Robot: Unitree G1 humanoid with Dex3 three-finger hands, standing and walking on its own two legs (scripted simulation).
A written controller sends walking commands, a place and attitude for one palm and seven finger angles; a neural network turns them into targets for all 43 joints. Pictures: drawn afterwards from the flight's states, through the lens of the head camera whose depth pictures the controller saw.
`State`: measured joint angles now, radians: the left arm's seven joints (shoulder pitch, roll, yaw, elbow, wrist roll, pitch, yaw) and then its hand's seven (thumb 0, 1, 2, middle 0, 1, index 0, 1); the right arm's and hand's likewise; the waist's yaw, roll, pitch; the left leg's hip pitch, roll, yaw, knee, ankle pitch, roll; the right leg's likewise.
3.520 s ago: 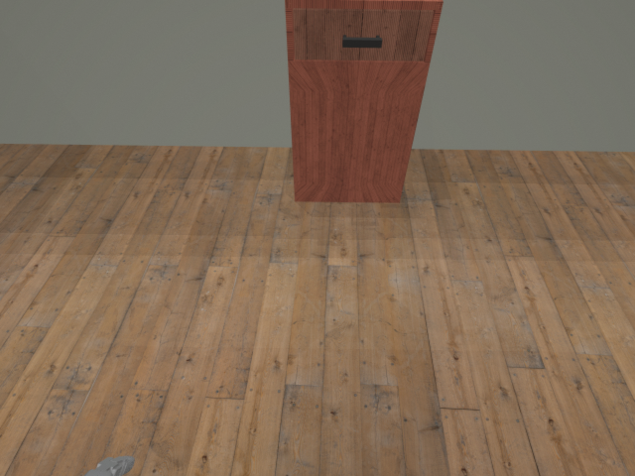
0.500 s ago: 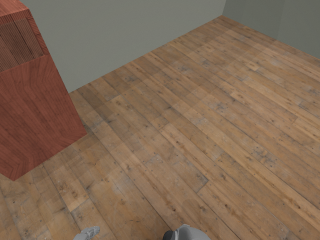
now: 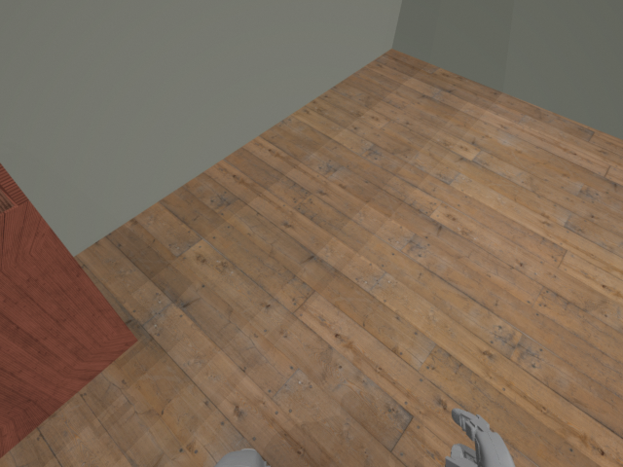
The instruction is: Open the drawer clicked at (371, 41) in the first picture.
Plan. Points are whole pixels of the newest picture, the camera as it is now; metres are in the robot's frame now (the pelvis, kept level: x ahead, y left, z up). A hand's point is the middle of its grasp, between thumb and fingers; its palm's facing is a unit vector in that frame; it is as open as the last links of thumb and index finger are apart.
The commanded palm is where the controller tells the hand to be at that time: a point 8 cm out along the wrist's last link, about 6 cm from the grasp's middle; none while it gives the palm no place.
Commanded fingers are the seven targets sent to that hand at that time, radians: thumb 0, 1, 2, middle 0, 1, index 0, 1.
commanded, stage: turn to face it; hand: left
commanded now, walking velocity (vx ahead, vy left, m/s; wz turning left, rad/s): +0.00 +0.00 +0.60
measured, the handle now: out of the picture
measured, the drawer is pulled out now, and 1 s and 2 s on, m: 0.00 0.00 0.00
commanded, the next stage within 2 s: take the last steps up to it in 1.72 s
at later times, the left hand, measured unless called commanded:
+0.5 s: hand out of the picture +0.13 +0.18 -0.13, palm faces +0.18 -0.95 -0.25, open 7.3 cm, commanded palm none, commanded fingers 0.00 0.90 0.90 -0.20 -0.30 -0.20 -0.30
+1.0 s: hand out of the picture -0.07 +0.22 -0.16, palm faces +0.53 -0.81 -0.26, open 7.3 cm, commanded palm none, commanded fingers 0.00 0.90 0.90 -0.20 -0.30 -0.20 -0.30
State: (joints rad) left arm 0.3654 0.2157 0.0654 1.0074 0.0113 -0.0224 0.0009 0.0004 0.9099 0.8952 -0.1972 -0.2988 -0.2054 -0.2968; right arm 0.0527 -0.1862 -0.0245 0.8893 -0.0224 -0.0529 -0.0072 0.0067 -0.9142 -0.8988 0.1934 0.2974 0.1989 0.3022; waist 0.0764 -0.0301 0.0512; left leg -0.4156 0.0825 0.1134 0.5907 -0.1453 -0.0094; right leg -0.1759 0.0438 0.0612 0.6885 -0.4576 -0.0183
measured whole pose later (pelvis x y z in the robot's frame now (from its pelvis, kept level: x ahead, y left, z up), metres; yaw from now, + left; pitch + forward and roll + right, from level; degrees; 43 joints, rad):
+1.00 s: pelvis +0.01 +0.01 +0.01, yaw +30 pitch +0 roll +0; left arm 0.23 0.28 0.08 0.95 0.02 0.08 0.01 0.01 0.91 0.90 -0.19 -0.30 -0.20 -0.30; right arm 0.13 -0.24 -0.06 0.89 -0.02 0.03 0.00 0.00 -0.91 -0.90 0.20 0.30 0.20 0.30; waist 0.02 -0.04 0.07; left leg -0.29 0.02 0.05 0.56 -0.27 0.02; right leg -0.49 -0.11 -0.08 1.10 -0.46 0.09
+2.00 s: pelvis -0.03 -0.02 +0.02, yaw +55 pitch -1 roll +0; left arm 0.24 0.23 0.04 1.01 0.03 0.05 0.00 0.00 0.91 0.90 -0.19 -0.30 -0.20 -0.30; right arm 0.23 -0.16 -0.03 0.98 -0.02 0.00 -0.02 0.00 -0.92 -0.90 0.20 0.30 0.20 0.30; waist 0.00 -0.02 0.02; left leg -0.16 -0.02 0.05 0.40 -0.21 0.05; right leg -0.38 -0.08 -0.04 0.93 -0.41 0.07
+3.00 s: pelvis +0.15 +0.17 +0.02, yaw +57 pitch -2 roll +1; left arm 0.24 0.18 0.05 1.05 0.03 -0.01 0.03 0.01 0.93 0.90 -0.19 -0.30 -0.20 -0.30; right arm 0.20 -0.16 -0.04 1.04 -0.01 -0.05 -0.04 -0.04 -0.95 -0.90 0.20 0.30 0.20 0.30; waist 0.01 -0.04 0.03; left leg -0.14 0.01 0.16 0.44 -0.26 0.02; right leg -0.46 -0.11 -0.05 0.84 -0.27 0.03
